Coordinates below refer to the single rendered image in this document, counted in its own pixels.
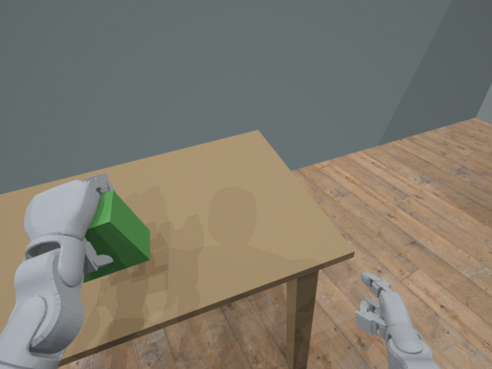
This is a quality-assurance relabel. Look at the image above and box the robot left hand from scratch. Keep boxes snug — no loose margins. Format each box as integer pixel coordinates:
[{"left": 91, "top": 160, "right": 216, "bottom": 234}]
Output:
[{"left": 24, "top": 173, "right": 116, "bottom": 275}]

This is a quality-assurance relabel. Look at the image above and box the right robot forearm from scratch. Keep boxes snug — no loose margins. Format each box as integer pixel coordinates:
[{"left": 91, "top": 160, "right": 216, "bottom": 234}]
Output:
[{"left": 385, "top": 324, "right": 441, "bottom": 369}]

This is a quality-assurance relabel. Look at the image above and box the robot right hand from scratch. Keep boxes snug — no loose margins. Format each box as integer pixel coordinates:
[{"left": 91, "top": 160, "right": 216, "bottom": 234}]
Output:
[{"left": 355, "top": 272, "right": 413, "bottom": 339}]

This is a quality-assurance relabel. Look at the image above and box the sponge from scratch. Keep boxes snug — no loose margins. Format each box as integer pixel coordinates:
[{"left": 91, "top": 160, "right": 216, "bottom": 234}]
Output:
[{"left": 83, "top": 190, "right": 150, "bottom": 283}]

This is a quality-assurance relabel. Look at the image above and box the table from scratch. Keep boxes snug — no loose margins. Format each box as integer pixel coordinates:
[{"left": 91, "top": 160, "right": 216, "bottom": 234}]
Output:
[{"left": 0, "top": 130, "right": 355, "bottom": 369}]

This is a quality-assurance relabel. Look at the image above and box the left robot forearm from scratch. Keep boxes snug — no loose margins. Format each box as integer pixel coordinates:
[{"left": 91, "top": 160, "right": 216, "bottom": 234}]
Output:
[{"left": 0, "top": 234, "right": 86, "bottom": 369}]

